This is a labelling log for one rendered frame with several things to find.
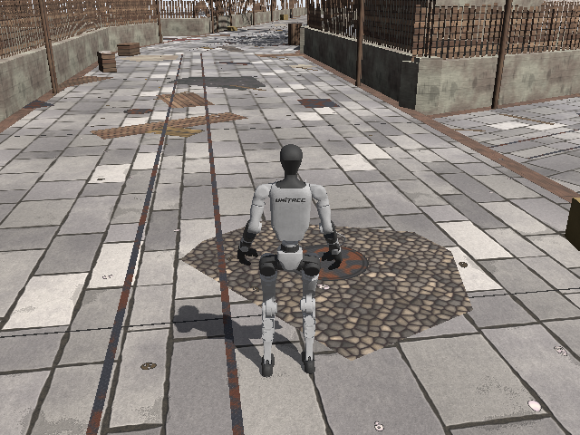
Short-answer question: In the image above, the robot right forearm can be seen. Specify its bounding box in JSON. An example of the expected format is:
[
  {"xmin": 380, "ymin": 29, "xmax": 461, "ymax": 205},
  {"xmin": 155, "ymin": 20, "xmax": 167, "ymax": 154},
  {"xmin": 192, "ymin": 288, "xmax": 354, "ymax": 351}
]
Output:
[{"xmin": 324, "ymin": 220, "xmax": 341, "ymax": 255}]

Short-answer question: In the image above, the robot right upper arm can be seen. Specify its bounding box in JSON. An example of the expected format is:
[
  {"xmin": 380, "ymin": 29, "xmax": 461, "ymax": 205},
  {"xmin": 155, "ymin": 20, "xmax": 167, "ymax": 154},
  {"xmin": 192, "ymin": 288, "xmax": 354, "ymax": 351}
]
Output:
[{"xmin": 310, "ymin": 184, "xmax": 333, "ymax": 235}]

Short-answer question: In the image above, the robot left forearm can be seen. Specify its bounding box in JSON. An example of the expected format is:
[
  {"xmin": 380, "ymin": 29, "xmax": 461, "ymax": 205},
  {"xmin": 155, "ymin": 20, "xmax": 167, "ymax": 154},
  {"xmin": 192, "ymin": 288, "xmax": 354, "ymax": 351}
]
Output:
[{"xmin": 239, "ymin": 220, "xmax": 256, "ymax": 252}]

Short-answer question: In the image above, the left robot hand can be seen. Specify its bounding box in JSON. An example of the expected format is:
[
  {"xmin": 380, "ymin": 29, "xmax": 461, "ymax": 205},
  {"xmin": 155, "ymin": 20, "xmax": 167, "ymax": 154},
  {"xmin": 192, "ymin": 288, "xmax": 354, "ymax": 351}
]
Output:
[{"xmin": 237, "ymin": 246, "xmax": 258, "ymax": 266}]

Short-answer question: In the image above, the robot left upper arm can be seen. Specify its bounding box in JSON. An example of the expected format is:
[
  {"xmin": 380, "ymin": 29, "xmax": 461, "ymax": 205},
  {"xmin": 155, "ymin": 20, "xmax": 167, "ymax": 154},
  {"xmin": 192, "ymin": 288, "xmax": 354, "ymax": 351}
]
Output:
[{"xmin": 247, "ymin": 183, "xmax": 272, "ymax": 234}]

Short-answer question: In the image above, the robot torso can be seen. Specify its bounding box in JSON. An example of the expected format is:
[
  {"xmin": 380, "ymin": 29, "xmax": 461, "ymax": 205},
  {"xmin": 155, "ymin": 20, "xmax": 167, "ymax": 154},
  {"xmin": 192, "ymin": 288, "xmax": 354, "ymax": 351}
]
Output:
[{"xmin": 269, "ymin": 180, "xmax": 312, "ymax": 272}]

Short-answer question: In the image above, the right robot hand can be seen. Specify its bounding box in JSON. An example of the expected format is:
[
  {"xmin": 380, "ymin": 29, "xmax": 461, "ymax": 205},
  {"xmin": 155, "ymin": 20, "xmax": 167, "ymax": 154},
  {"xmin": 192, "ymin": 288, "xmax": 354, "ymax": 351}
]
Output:
[{"xmin": 322, "ymin": 251, "xmax": 343, "ymax": 270}]

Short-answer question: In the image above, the left robot shin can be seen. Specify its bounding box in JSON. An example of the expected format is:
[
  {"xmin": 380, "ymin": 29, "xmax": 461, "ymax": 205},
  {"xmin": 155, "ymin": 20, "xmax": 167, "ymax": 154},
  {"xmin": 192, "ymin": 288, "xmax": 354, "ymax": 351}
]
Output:
[{"xmin": 262, "ymin": 302, "xmax": 275, "ymax": 364}]

